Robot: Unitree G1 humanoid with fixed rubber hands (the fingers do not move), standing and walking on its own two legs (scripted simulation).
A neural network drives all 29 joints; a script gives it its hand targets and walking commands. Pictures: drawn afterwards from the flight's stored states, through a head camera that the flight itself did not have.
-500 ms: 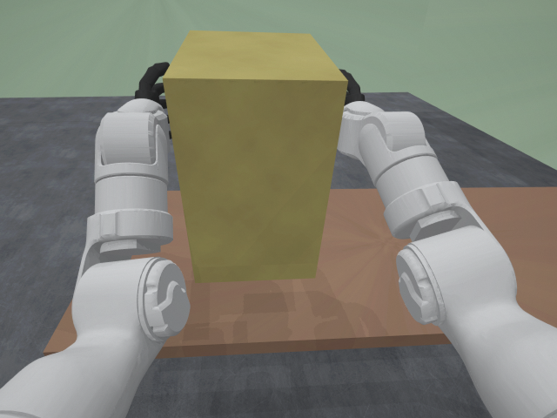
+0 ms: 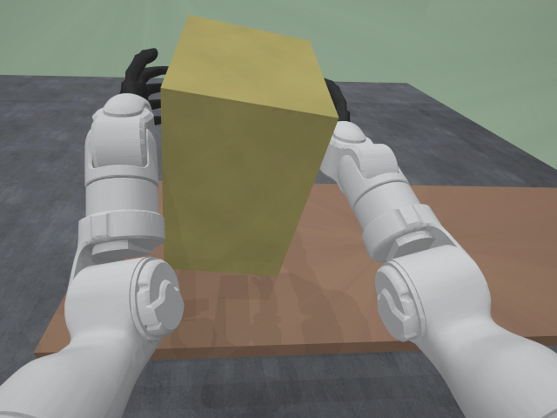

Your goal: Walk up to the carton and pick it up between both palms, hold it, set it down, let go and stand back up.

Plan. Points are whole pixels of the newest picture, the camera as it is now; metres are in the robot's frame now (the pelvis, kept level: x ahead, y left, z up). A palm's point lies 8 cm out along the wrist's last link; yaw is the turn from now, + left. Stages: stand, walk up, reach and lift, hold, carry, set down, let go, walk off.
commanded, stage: set down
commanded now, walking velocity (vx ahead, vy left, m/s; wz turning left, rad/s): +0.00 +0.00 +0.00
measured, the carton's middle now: (236, 154) +0.39 +0.02 +0.26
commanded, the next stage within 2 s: none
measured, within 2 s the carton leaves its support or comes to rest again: neither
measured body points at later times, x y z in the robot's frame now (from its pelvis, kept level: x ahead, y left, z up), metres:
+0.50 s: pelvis -0.02 +0.00 +0.00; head -0.08 +0.02 +0.45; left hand +0.40 +0.12 +0.30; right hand +0.38 -0.14 +0.25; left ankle +0.01 +0.13 -0.75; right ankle -0.03 -0.12 -0.75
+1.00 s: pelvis +0.00 +0.00 +0.00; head -0.05 +0.03 +0.45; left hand +0.42 +0.10 +0.24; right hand +0.40 -0.15 +0.21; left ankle +0.01 +0.13 -0.75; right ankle -0.03 -0.12 -0.75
